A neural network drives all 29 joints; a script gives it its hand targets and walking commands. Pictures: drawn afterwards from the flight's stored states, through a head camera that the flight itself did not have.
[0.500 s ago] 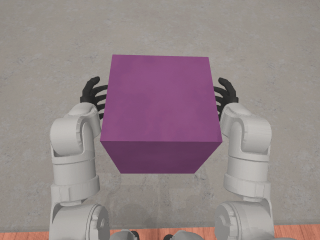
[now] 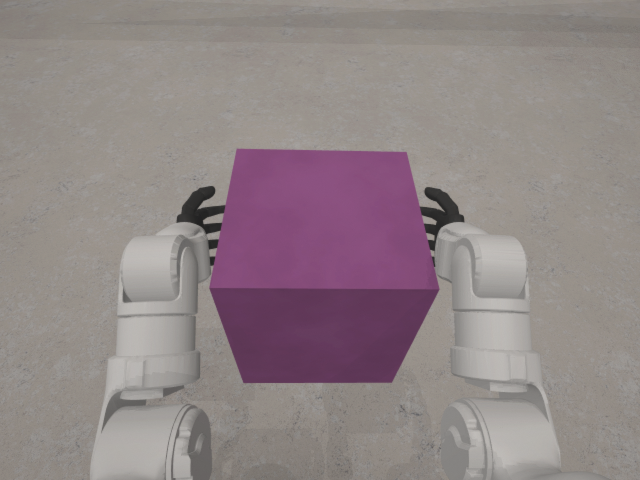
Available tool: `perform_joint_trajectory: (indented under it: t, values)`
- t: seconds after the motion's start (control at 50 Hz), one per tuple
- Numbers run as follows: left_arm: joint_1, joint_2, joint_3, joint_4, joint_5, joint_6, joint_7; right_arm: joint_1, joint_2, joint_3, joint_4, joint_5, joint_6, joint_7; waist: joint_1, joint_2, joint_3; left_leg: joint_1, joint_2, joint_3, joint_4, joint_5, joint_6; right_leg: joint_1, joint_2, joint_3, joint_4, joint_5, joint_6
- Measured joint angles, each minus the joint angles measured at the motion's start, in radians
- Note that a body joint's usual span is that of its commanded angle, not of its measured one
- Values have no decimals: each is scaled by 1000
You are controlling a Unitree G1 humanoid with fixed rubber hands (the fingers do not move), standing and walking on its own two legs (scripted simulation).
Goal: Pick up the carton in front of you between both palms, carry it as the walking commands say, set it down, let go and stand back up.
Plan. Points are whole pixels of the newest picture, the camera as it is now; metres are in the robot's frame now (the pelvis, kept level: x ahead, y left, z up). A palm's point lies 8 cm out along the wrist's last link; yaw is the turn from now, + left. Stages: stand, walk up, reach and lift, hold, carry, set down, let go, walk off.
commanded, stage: carry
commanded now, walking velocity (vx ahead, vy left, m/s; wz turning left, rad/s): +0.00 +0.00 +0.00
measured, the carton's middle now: (320, 274) +0.37 +0.00 +0.04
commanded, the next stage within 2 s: none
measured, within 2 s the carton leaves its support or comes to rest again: neither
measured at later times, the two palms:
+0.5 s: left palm (185, 270) +0.31 +0.14 +0.14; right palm (470, 271) +0.31 -0.15 +0.13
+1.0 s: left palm (188, 280) +0.30 +0.14 +0.13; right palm (474, 279) +0.30 -0.16 +0.13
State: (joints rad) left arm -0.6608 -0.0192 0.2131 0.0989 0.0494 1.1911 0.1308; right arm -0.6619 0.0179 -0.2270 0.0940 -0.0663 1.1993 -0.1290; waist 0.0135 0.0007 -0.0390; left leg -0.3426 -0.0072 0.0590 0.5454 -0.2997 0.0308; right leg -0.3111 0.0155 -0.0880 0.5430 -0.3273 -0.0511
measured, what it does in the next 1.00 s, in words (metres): stands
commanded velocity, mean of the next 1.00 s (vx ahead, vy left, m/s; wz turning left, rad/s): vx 0.06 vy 0.00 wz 0.00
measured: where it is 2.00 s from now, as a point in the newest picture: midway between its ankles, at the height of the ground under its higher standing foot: (358, 416)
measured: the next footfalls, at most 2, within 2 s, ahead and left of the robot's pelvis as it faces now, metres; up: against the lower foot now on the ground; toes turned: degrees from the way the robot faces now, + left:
right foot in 1.52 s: +0.16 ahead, -0.13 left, -0.04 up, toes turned +2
left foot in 1.92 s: +0.61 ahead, -0.08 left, -0.12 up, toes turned +7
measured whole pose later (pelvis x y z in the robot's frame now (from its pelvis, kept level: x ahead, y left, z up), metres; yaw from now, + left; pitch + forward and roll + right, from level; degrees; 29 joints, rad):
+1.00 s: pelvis -0.05 -0.01 +0.00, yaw +0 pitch +3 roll +0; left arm -0.67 0.00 0.20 0.22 0.05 1.22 0.13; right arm -0.67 -0.01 -0.20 0.23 -0.06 1.22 -0.13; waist 0.01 0.00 -0.11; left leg -0.36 0.00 0.06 0.54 -0.26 0.03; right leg -0.33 0.02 -0.10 0.52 -0.25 -0.07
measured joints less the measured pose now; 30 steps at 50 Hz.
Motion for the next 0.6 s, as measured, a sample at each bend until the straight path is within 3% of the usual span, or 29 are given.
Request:
perform_joint_trajectory:
  t: [0.42, 0.6]
  values:
    - [-6, 17, -7, 140, -2, 17, -1, -11, -21, 20, 155, 9, 9, 1, -12, 1, -79, 20, 2, 2, -44, 71, -2, 15, 2, -1, -34, 61, -6]
    - [-12, 22, -10, 152, -5, 20, -1, -22, -27, 25, 172, 11, 12, 1, -11, 2, -76, 10, 5, 1, -57, 93, -5, 3, 5, -3, -44, 82, -11]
